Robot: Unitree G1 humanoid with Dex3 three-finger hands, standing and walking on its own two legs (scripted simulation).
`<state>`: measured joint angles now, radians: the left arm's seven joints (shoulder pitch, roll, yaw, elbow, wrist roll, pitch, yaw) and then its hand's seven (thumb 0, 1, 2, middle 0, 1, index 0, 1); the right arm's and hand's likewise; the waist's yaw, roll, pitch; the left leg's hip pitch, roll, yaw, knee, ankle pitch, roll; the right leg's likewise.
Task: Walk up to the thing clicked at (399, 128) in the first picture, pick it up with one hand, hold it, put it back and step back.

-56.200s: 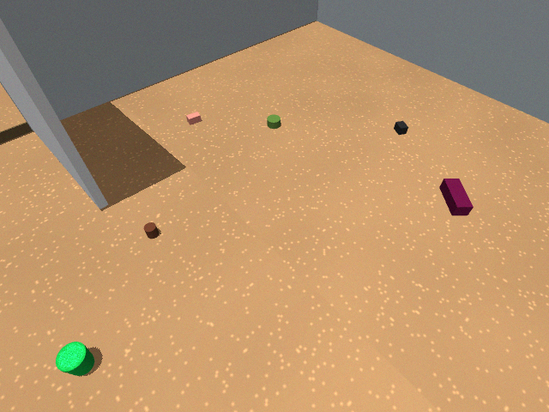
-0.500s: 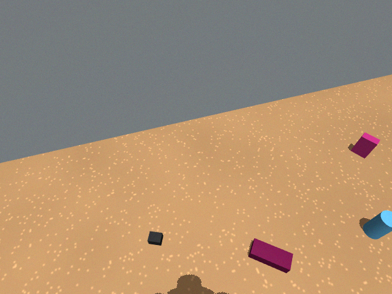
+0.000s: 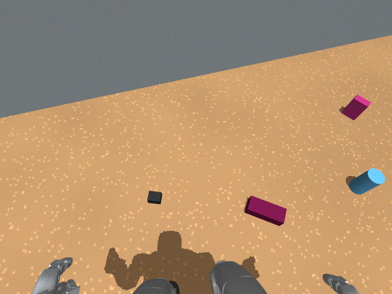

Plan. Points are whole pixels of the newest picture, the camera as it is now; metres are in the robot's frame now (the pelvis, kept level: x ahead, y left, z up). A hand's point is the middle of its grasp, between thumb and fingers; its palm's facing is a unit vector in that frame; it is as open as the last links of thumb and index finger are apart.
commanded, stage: step back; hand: left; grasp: from above
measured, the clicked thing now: (154, 197) +0.52 +0.16 -0.74
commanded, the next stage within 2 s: none
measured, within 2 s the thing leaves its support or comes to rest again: neither
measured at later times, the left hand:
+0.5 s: hand out of the picture +0.02 +0.26 -0.14, palm faces +0.00 -0.92 -0.40, open 7.4 cm
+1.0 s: hand out of the picture -0.19 +0.27 -0.16, palm faces -0.06 -0.91 -0.40, open 7.4 cm
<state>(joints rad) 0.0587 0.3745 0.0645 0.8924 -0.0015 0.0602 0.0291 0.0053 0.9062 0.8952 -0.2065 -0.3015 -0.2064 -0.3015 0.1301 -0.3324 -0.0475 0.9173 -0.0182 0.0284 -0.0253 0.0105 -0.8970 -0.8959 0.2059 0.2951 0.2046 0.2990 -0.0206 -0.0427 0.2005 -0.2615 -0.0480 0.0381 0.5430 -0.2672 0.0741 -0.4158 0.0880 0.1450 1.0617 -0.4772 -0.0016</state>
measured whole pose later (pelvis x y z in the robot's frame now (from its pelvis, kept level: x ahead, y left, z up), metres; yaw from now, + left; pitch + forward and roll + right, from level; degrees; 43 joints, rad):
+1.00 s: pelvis -0.28 -0.01 -0.02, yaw -5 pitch -3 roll -1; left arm 0.21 0.38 0.10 0.86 0.02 0.05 -0.01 0.01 0.91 0.90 -0.21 -0.30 -0.21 -0.30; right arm 0.07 -0.40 -0.05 0.80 -0.02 0.03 -0.01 0.01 -0.89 -0.90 0.21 0.30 0.21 0.30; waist 0.02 0.03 0.20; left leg -0.44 0.07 0.00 0.65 -0.15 -0.01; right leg -0.21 0.03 0.05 0.66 -0.40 0.01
